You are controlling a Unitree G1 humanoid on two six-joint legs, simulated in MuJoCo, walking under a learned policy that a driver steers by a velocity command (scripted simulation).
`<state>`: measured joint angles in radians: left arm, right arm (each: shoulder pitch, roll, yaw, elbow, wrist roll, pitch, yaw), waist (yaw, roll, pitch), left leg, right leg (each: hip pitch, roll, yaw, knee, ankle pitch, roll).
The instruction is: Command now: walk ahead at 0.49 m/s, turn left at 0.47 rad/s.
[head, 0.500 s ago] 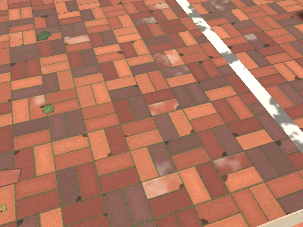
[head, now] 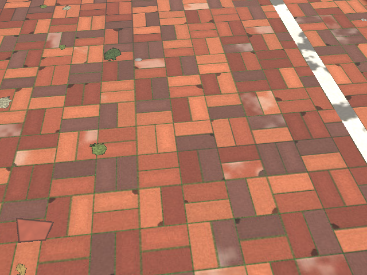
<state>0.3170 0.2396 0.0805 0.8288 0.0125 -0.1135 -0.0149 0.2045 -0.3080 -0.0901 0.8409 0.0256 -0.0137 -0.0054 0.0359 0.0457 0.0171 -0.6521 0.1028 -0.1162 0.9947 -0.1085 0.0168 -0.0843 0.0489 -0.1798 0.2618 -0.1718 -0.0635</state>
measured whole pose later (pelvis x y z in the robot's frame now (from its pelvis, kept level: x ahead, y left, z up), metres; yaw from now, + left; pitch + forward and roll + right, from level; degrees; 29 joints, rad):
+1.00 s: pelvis +0.58 +0.16 -0.08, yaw +16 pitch +1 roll +0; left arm 0.30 0.26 0.06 0.79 -0.01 -0.08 -0.03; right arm 0.18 -0.28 -0.06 0.77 -0.01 -0.09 0.00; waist 0.03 0.02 0.04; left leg -0.49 0.02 -0.07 1.06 -0.33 0.02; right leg -0.28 0.12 0.05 0.41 -0.14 -0.10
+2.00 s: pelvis +1.10 +0.20 -0.08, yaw -3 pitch +1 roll -1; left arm 0.24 0.26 0.05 0.74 0.01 -0.08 -0.03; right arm 0.26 -0.31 -0.06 0.84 0.03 -0.05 0.00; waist 0.00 0.04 0.03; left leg -0.56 0.10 -0.04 1.11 -0.30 0.00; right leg -0.22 0.03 -0.09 0.38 -0.18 -0.06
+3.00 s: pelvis +1.65 +0.27 -0.09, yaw +22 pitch +2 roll +0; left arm 0.17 0.25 0.03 0.77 0.02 -0.09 -0.04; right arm 0.26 -0.30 -0.06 0.74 0.00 0.00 -0.02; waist 0.00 0.04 0.05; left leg -0.46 0.00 -0.08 1.07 -0.46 -0.04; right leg -0.33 0.03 -0.03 0.44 -0.14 -0.05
